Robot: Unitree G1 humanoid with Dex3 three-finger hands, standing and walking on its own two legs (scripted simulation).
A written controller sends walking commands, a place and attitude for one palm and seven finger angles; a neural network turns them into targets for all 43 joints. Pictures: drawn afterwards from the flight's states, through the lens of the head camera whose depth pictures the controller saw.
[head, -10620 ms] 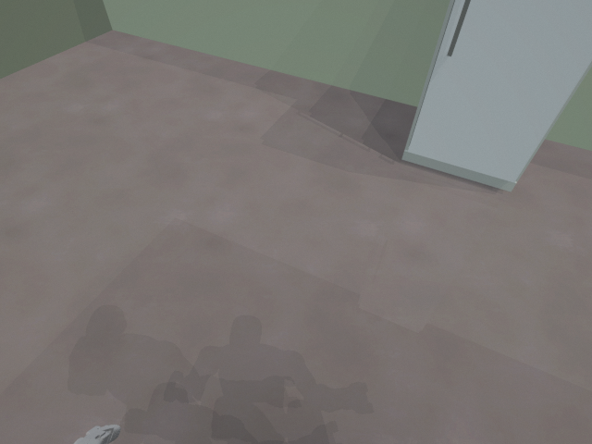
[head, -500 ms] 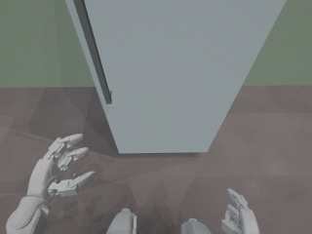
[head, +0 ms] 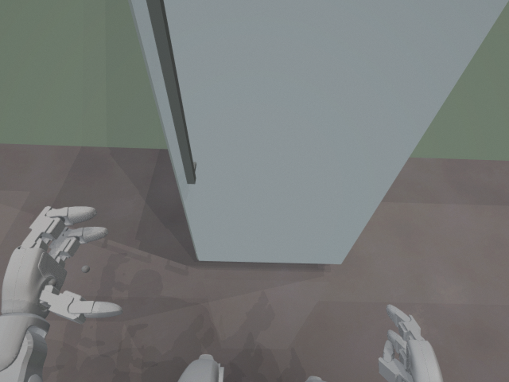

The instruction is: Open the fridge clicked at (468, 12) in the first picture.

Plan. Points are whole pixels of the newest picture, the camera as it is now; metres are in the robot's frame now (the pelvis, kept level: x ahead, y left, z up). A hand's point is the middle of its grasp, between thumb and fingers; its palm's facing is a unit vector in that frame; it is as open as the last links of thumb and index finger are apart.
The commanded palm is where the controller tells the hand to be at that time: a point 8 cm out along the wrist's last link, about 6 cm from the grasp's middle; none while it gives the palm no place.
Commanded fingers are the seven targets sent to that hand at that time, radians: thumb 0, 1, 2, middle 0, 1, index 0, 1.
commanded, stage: raise the hand to about handle height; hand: left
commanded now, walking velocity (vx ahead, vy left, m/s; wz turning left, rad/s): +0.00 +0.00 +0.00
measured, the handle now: (174, 82) +0.54 +0.18 +0.16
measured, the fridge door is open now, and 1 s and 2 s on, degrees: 0 0 0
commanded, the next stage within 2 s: move the hooked fingers beside the handle in 0.84 s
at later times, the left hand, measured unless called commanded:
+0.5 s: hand (82, 247) +0.28 +0.26 +0.08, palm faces +0.05 -1.00 -0.03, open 14.0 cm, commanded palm +0.25 +0.31 +0.08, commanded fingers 0.00 -0.50 0.30 -0.30 -1.20 -0.30 -1.20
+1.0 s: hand (81, 253) +0.27 +0.26 +0.08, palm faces +0.08 -1.00 -0.03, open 14.0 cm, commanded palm +0.25 +0.31 +0.08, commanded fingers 0.00 -0.50 0.30 -0.30 -1.20 -0.30 -1.20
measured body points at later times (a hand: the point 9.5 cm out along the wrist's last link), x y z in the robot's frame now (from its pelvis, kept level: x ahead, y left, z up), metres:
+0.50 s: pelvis +0.00 +0.00 +0.01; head +0.06 +0.00 +0.46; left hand +0.27 +0.32 +0.08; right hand +0.16 -0.26 -0.07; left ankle +0.04 +0.12 -0.67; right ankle -0.01 -0.13 -0.67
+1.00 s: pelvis +0.00 -0.01 +0.01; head +0.05 -0.01 +0.46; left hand +0.26 +0.32 +0.08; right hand +0.16 -0.25 -0.07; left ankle +0.04 +0.12 -0.67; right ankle -0.01 -0.13 -0.67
